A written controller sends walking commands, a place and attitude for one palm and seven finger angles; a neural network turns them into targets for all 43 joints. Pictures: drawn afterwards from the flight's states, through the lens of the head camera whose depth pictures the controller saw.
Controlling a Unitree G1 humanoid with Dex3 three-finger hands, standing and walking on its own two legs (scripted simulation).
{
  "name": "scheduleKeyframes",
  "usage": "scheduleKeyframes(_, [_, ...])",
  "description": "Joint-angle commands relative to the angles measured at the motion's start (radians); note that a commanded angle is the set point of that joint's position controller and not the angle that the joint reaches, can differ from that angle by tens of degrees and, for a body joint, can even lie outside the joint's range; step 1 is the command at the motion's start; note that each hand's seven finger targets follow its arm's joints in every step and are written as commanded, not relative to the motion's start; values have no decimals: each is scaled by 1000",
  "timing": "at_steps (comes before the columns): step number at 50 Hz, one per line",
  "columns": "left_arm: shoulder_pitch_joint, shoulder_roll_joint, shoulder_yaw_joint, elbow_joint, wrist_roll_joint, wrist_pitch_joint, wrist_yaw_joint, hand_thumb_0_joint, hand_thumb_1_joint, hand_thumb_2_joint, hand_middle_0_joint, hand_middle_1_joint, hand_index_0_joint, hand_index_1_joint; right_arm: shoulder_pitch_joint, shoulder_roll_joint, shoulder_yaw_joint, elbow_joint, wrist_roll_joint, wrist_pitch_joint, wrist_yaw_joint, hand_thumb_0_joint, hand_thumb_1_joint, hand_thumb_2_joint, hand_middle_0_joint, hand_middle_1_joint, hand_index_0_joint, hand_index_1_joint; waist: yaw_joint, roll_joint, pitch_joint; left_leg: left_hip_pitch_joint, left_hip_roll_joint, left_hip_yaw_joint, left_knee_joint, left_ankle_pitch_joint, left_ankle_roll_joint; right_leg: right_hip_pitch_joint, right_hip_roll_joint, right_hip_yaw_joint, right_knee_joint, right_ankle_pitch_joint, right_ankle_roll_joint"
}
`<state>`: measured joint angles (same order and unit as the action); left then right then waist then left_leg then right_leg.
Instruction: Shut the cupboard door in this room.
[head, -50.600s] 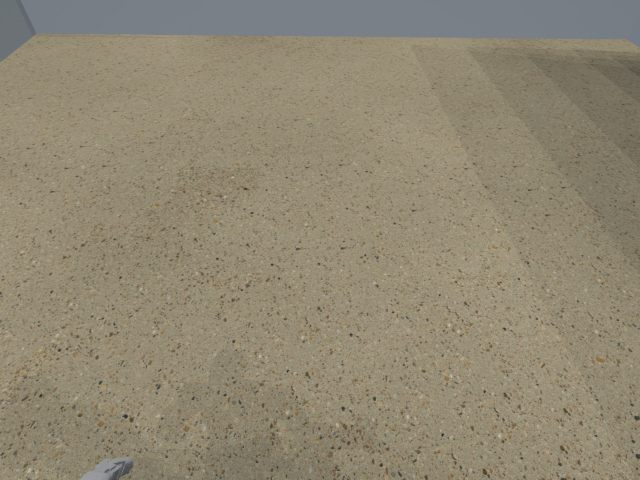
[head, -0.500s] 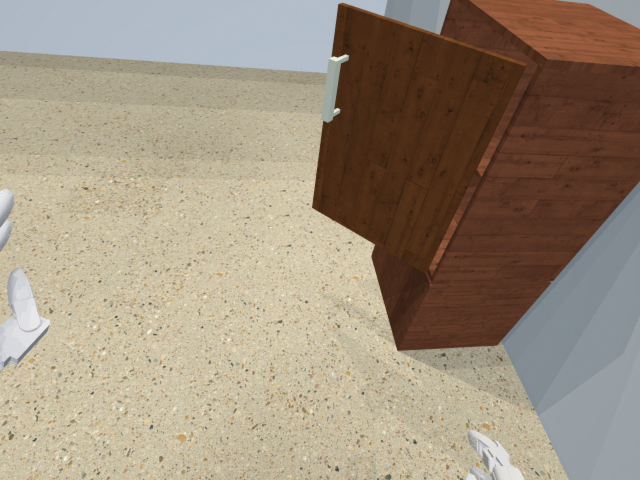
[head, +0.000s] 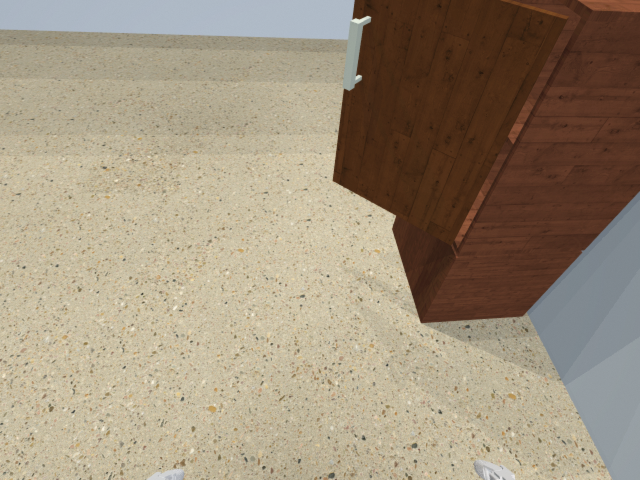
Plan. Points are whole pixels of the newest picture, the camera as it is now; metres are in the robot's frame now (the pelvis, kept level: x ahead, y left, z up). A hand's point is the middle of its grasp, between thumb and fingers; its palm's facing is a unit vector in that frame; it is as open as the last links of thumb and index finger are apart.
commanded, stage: let the arm hang, fingers relaxed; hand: left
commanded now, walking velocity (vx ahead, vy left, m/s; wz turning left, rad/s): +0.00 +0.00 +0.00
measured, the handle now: (357, 53) +0.97 -0.05 +0.09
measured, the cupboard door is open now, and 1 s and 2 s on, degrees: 47 47 47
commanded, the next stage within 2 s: look to check the result in 0.84 s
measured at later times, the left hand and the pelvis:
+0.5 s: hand out of the picture +0.01 +0.25 -0.15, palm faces -0.02 -0.94 -0.33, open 7.3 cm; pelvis +0.00 +0.00 +0.02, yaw -1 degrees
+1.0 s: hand out of the picture +0.11 +0.21 -0.14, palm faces -0.06 -0.95 -0.30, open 7.3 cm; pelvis +0.03 -0.02 +0.02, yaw -1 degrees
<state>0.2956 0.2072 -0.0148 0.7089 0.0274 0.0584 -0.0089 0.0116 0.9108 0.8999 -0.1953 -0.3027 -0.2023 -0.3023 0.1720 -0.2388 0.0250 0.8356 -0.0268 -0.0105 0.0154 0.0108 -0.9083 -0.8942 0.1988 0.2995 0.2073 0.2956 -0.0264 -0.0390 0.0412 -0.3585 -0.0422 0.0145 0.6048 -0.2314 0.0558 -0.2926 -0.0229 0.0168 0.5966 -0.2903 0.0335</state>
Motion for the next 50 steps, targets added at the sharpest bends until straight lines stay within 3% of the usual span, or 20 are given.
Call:
scheduleKeyframes(1, [-6, 181, 62, 26, -6, -55, 23, 0, 900, 900, -200, -300, -200, -300, -10, -158, -57, -23, 1, -5, -23, 0, -900, -900, 200, 300, 200, 300, 19, 174, -91, 70, 124, -166, -241, -89, -12, 39, -39, 76, -161, -36, -74])
scheduleKeyframes(4, [37, 167, 71, 131, -4, -55, 23, 0, 900, 900, -200, -300, -200, -300, 4, -160, -69, 18, 2, 1, -32, 0, -900, -900, 200, 300, 200, 300, 32, 294, -94, 56, 143, -193, -322, -217, -6, 94, -18, 35, -156, -8, -71])
scheduleKeyframes(8, [40, 180, 62, 233, -4, -61, 19, 0, 900, 900, -200, -300, -200, -300, 29, -178, -80, 68, 11, 2, -39, 0, -900, -900, 200, 300, 200, 300, 32, 199, -51, 76, 154, -198, -341, -216, -2, 96, -29, 38, -202, 18, -76])
scheduleKeyframes(10, [36, 186, 60, 269, -5, -66, 20, 0, 900, 900, -200, -300, -200, -300, 48, -188, -85, 91, 14, 1, -41, 0, -900, -900, 200, 300, 200, 300, 28, 118, -26, 93, 157, -196, -338, -190, -1, 81, -35, 50, -227, 19, -80])
scheduleKeyframes(13, [23, 194, 55, 313, -6, -67, 21, 0, 900, 900, -200, -300, -200, -300, 57, -199, -88, 128, 15, 2, -42, 0, -900, -900, 200, 300, 200, 300, 21, 73, 22, 106, 158, -191, -347, -200, -2, 47, -47, 63, -254, -11, -81])
scheduleKeyframes(19, [2, 228, 55, 358, -7, -71, 23, 0, 900, 900, -200, -300, -200, -300, 48, -230, -92, 169, 14, -1, -39, 0, -900, -900, 200, 300, 200, 300, 21, 0, 28, 135, 159, -184, -357, -191, 2, 30, -55, 83, -277, -48, -83])
scheduleKeyframes(29, [-80, 270, 61, 360, -8, -75, 23, 0, 900, 900, -200, -300, -200, -300, 2, -245, -89, 207, 11, -7, -31, 0, -900, -900, 200, 300, 200, 300, 22, 37, 31, 140, 152, -161, -366, -133, -9, 47, -66, 100, -294, -26, -80])
scheduleKeyframes(40, [-143, 290, 63, 354, -15, -90, 23, 0, 900, 900, -200, -300, -200, -300, -34, -256, -77, 217, 15, -20, -32, 0, -900, -900, 200, 300, 200, 300, 21, 52, -60, 224, 153, -118, -312, 157, -20, 133, -86, 97, -306, 161, -78])
scheduleKeyframes(50, [-169, 292, 60, 361, -17, -92, 26, 0, 900, 900, -200, -300, -200, -300, -59, -263, -71, 226, 16, -14, -34, 0, -900, -900, 200, 300, 200, 300, 17, 51, -64, 257, 160, -105, -310, 197, -29, 157, -89, 96, -325, 219, -77])
